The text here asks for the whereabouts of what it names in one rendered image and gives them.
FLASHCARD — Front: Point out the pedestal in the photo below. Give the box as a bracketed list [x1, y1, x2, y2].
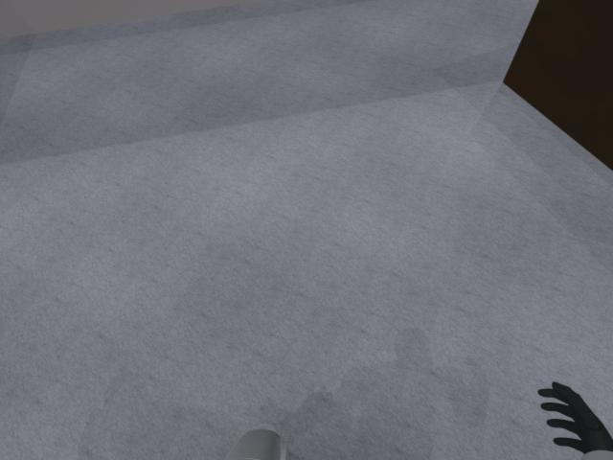
[503, 0, 613, 171]

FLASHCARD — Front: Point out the robot left thigh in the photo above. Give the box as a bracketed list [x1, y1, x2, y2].
[224, 429, 288, 460]

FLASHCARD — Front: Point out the right robot hand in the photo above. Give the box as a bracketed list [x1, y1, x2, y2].
[538, 381, 613, 454]

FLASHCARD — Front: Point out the left robot shin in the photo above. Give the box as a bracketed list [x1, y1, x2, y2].
[257, 425, 277, 433]

